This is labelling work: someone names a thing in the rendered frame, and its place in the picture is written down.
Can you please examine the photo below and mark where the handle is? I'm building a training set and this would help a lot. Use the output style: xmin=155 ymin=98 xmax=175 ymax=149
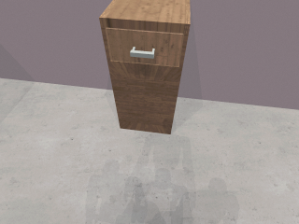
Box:
xmin=130 ymin=47 xmax=155 ymax=59

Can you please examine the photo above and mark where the cabinet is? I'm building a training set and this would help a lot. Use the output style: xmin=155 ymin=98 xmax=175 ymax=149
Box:
xmin=99 ymin=0 xmax=191 ymax=134

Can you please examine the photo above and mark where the drawer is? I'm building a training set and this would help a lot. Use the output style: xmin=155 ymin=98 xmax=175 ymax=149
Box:
xmin=106 ymin=27 xmax=183 ymax=66

